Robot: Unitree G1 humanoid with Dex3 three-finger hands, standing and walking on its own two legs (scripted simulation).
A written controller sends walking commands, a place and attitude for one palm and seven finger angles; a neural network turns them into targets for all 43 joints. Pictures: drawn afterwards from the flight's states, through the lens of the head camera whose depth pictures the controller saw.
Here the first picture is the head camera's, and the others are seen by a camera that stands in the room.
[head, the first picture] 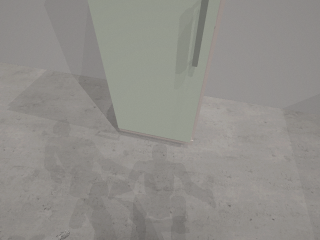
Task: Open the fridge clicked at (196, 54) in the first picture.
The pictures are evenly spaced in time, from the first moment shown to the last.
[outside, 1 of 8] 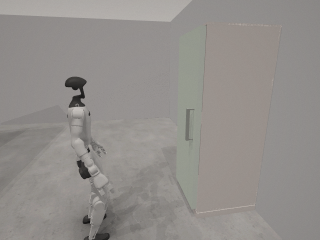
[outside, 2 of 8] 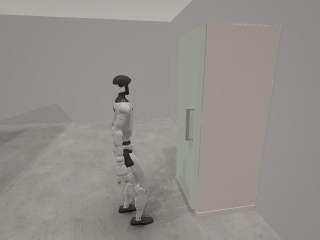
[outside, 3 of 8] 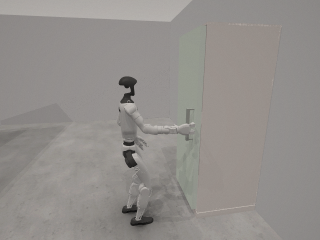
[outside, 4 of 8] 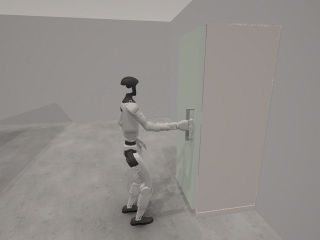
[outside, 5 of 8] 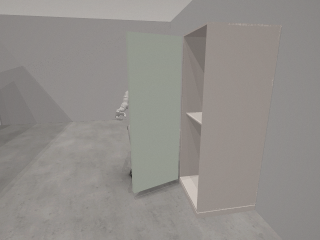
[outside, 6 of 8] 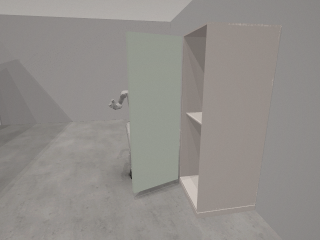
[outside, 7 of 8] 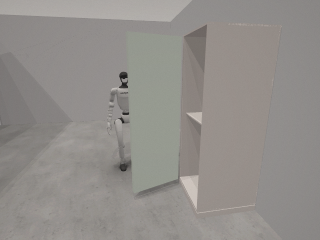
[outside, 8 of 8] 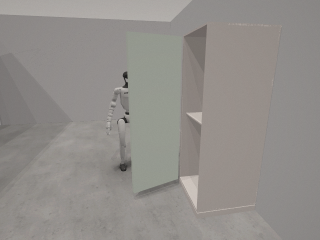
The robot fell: no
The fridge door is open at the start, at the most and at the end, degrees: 0 75 71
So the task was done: yes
